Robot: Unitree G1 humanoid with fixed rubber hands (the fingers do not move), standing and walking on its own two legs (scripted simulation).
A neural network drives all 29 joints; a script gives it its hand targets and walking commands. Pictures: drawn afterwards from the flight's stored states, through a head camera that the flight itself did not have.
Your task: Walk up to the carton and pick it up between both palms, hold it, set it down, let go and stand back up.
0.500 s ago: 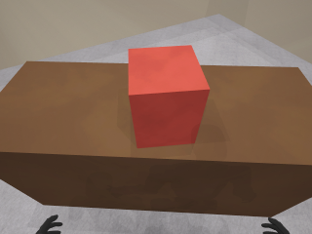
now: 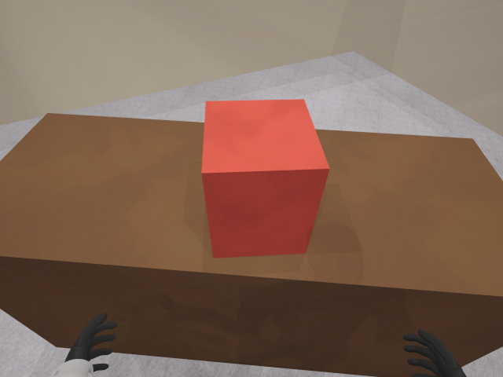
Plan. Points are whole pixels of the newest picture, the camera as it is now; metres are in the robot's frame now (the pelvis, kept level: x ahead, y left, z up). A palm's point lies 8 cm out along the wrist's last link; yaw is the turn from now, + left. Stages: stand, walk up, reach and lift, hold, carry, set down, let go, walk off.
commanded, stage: reach and lift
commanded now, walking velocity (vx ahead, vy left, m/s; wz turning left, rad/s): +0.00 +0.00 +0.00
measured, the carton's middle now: (257, 180) +0.49 +0.01 +0.03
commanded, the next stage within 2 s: none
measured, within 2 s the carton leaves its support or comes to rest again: neither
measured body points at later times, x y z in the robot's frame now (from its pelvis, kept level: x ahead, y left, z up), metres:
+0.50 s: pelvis -0.01 +0.01 +0.00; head -0.03 +0.02 +0.45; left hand +0.18 +0.23 -0.03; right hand +0.15 -0.28 -0.02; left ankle -0.02 +0.14 -0.74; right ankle +0.00 -0.10 -0.74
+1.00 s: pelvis +0.00 +0.00 +0.00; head -0.01 +0.01 +0.45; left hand +0.19 +0.19 +0.01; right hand +0.18 -0.26 +0.02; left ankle -0.02 +0.14 -0.74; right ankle +0.00 -0.10 -0.74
